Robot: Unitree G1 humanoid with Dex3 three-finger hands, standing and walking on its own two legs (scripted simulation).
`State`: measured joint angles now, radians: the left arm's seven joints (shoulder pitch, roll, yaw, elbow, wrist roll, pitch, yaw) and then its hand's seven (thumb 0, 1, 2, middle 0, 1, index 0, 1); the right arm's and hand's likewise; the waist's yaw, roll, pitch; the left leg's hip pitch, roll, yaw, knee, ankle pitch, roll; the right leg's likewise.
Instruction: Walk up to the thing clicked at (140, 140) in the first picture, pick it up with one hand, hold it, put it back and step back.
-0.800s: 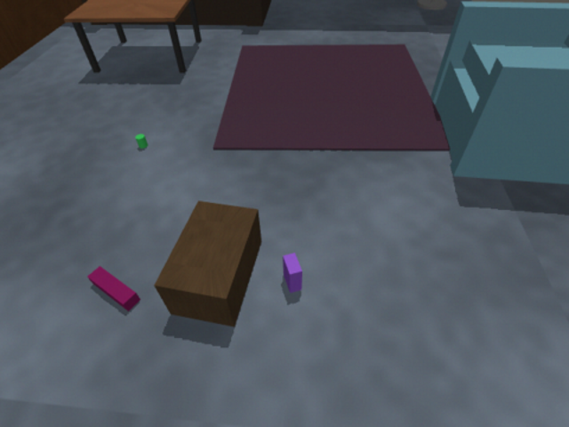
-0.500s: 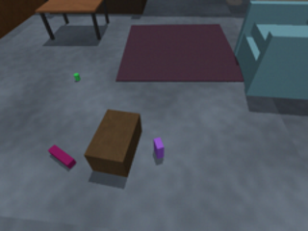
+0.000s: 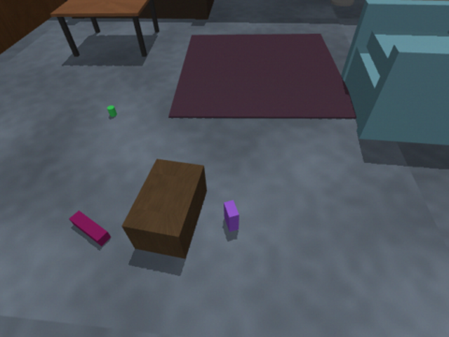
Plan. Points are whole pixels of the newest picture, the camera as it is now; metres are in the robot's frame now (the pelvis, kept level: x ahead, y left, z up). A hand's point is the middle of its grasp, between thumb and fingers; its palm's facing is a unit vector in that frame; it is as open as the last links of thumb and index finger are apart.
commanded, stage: stand
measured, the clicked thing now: (112, 111) +1.75 +0.91 -0.75
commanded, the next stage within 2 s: walk up in 0.32 s
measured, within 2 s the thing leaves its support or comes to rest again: neither
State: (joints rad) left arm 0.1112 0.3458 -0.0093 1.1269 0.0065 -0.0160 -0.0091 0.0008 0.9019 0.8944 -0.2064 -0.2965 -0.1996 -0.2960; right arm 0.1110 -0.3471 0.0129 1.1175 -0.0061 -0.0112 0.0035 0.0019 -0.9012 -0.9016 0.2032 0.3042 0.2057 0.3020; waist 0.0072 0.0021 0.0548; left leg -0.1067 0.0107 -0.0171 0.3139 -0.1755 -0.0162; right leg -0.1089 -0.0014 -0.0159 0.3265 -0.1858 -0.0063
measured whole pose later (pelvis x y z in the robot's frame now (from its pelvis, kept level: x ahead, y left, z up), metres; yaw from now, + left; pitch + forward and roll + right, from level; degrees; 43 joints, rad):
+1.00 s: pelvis -0.01 -0.05 -0.03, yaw +37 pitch -3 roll +2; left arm 0.23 0.42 0.06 0.77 0.02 0.05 -0.04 0.00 0.90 0.89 -0.21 -0.30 -0.20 -0.30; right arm 0.23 -0.40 -0.07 0.69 -0.03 0.01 0.02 0.00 -0.90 -0.90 0.20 0.30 0.21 0.30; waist 0.03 -0.08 0.16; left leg -0.34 -0.05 0.00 0.65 -0.27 0.03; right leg -0.34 -0.07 -0.09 1.03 -0.56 0.00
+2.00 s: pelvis -0.01 -0.06 -0.03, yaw +72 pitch -3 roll +1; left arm 0.23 0.37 0.03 0.82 0.04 -0.01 -0.03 0.00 0.90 0.89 -0.21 -0.30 -0.20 -0.30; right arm 0.24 -0.42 -0.05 0.82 0.00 -0.01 0.00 0.00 -0.90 -0.90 0.20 0.30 0.21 0.30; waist 0.04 0.00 0.12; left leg -0.43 -0.03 -0.02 0.95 -0.51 0.03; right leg -0.35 -0.11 -0.09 0.73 -0.34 -0.01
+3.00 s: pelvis +0.01 -0.04 +0.00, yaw +77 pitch -2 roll +0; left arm 0.07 0.36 0.01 1.14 0.00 -0.01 -0.02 0.00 0.90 0.89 -0.21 -0.30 -0.20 -0.30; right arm 0.08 -0.36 0.01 1.13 0.00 -0.02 0.00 0.00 -0.90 -0.90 0.20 0.30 0.21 0.30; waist 0.01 0.00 0.05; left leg -0.16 -0.01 -0.08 0.38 -0.18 -0.01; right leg -0.11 -0.05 -0.08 0.37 -0.21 0.02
